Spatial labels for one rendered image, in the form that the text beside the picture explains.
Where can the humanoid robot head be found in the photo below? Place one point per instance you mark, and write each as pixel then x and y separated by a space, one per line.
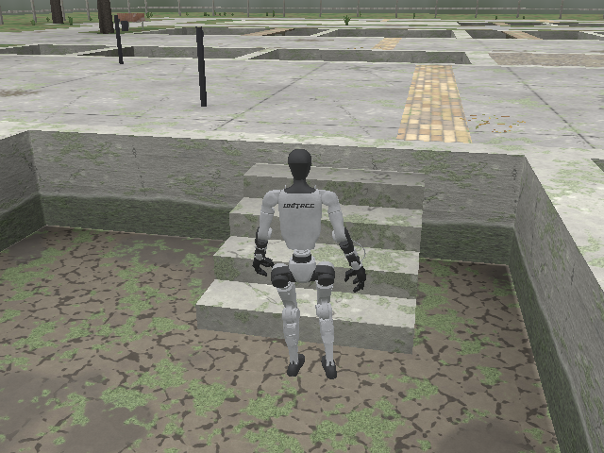
pixel 299 161

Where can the robot left hand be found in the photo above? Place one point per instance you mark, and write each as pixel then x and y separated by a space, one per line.
pixel 265 262

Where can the robot right hand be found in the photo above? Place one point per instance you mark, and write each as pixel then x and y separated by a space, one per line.
pixel 361 277

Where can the left robot forearm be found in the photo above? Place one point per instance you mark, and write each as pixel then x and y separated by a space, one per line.
pixel 261 246

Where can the robot right upper arm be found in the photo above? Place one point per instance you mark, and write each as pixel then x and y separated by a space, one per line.
pixel 331 200

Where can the right robot forearm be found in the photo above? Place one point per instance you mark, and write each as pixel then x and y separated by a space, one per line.
pixel 350 252

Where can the humanoid robot torso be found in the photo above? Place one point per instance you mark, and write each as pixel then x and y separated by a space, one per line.
pixel 300 224

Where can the robot left upper arm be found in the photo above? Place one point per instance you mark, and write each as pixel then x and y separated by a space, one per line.
pixel 266 214

